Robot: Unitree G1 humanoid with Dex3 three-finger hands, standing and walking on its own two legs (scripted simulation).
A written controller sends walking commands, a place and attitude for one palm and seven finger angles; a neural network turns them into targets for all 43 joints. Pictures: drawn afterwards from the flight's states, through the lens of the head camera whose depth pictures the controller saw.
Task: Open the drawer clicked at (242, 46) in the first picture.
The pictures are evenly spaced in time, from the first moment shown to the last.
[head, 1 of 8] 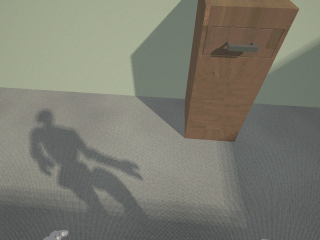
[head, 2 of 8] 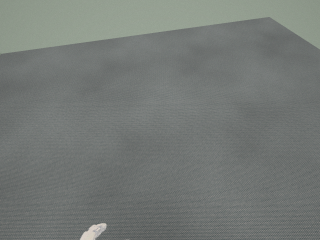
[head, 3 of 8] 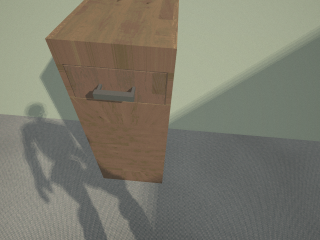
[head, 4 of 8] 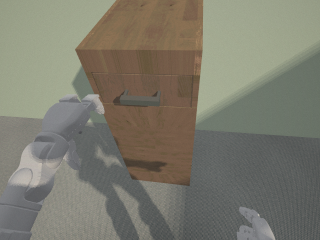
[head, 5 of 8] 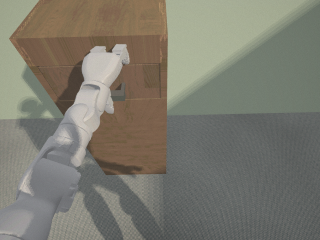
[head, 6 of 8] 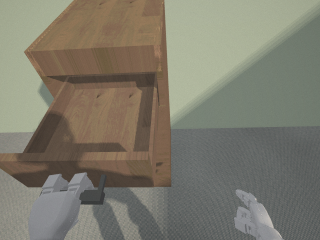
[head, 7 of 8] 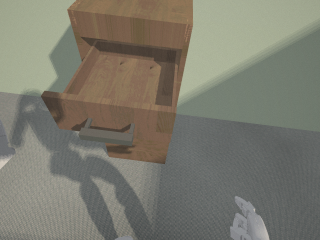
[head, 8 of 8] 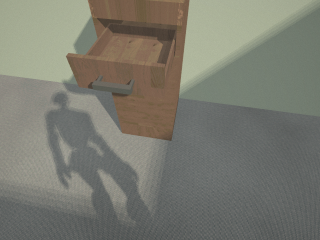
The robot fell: no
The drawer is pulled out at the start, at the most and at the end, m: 0.00 0.30 0.29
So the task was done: yes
